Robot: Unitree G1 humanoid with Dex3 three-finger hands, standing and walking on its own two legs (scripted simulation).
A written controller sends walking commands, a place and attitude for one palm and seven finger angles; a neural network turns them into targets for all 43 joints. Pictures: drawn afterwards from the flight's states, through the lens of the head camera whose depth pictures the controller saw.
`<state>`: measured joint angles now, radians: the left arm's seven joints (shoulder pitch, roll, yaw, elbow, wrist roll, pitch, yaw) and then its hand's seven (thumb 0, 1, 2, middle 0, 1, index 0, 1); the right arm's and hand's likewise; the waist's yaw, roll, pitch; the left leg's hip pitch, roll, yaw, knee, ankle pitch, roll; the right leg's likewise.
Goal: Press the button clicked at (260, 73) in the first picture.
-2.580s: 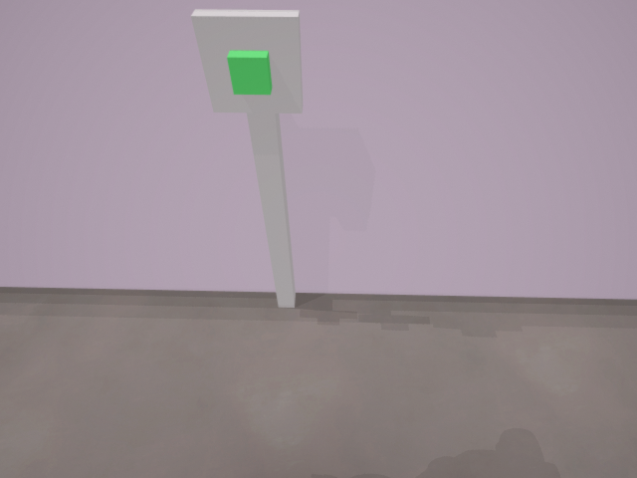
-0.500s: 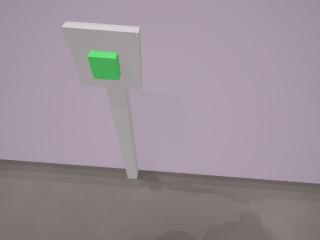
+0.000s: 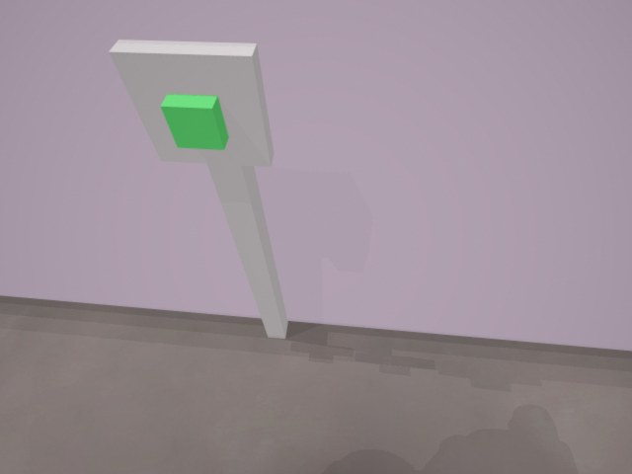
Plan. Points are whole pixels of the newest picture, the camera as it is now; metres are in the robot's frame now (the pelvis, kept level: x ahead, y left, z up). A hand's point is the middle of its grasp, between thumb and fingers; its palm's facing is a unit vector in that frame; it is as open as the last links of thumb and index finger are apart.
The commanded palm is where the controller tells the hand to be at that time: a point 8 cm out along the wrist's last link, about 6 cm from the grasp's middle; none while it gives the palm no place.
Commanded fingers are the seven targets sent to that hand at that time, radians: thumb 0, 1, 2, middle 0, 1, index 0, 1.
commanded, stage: come to a stop and stand still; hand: left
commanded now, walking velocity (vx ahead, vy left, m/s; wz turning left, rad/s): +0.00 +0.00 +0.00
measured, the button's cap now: (197, 121) +0.52 +0.21 +0.14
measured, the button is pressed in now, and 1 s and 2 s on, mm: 0 0 0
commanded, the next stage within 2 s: look again from close up in 0.44 s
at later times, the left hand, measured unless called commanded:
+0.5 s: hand out of the picture -0.01 +0.21 -0.18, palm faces +0.01 -0.98 -0.18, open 7.3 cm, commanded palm none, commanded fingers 0.00 0.90 0.90 -0.20 -0.30 -0.20 -0.30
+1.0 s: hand out of the picture +0.00 +0.21 -0.17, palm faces -0.01 -0.98 -0.21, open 7.3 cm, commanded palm none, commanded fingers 0.00 0.90 0.90 -0.20 -0.30 -0.20 -0.30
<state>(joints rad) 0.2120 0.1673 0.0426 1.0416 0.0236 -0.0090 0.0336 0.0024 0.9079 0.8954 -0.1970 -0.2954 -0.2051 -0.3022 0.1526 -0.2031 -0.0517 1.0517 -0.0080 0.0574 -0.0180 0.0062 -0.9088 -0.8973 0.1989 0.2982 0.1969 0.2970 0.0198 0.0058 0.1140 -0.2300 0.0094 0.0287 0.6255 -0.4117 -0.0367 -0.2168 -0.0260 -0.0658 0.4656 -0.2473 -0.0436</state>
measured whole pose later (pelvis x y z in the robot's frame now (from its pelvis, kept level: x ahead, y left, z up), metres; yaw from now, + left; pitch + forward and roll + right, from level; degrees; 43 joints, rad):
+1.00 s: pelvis -0.01 +0.04 +0.00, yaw -2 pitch -1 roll +1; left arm 0.29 0.14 -0.02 1.12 0.01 -0.02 0.03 0.00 0.91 0.90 -0.19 -0.30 -0.20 -0.30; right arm 0.30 -0.17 0.02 1.08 -0.02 -0.03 -0.02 0.01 -0.92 -0.90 0.20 0.30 0.20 0.30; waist 0.00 0.03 0.01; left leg -0.13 0.00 0.09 0.45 -0.30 0.02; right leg -0.23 -0.05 -0.02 0.50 -0.25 0.02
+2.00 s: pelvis -0.03 +0.03 -0.05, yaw +1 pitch +7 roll -1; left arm 0.47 0.25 0.20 -0.15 -0.29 -0.24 -0.29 0.02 0.90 0.90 -1.11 -1.30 -1.12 -1.31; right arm 0.31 -0.19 0.04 0.56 0.03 -0.23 -0.04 0.02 -0.90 -0.90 0.21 0.30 0.20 0.30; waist -0.01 0.03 -0.09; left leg -0.56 0.04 0.00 0.91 -0.47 0.00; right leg -0.59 -0.03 -0.09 0.86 -0.39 0.00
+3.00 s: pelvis -0.01 +0.03 -0.01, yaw +1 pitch -2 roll -1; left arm 0.19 0.31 0.30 -0.17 -0.31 0.09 -0.34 0.02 0.90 0.90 -1.30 -1.50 -1.30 -1.50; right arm 0.25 -0.27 0.07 0.60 0.05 -0.28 -0.08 0.02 -0.90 -0.90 0.20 0.30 0.20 0.30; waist 0.05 0.05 -0.04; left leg -0.19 0.03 0.02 0.56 -0.34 0.00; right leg -0.23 -0.03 -0.09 0.54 -0.27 0.00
